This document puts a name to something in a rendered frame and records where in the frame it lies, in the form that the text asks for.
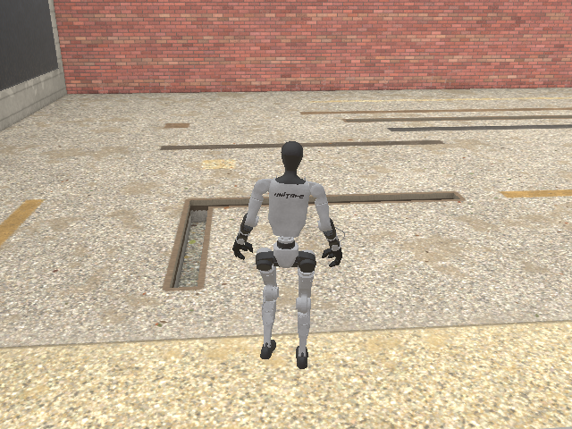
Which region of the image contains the robot left upper arm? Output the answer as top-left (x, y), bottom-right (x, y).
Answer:
top-left (244, 179), bottom-right (272, 227)

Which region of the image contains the robot right hand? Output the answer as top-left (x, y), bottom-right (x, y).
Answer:
top-left (322, 248), bottom-right (342, 267)

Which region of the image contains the robot left hand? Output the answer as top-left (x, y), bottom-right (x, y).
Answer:
top-left (232, 240), bottom-right (253, 260)

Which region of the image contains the robot right upper arm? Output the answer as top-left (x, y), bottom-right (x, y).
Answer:
top-left (308, 181), bottom-right (332, 231)

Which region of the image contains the right robot forearm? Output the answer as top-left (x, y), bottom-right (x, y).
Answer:
top-left (323, 218), bottom-right (341, 251)

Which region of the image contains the robot torso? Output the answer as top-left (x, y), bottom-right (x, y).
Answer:
top-left (268, 175), bottom-right (310, 268)

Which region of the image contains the right robot foot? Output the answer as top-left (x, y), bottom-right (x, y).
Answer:
top-left (296, 346), bottom-right (308, 369)

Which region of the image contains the left robot forearm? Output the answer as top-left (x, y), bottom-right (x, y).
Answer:
top-left (236, 213), bottom-right (253, 245)

